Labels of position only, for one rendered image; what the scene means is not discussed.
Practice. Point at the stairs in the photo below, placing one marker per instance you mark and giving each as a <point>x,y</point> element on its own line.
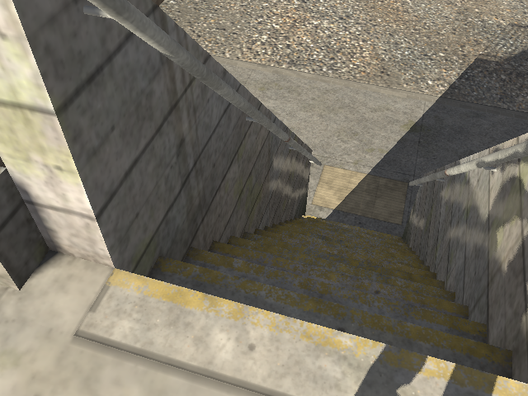
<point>354,280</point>

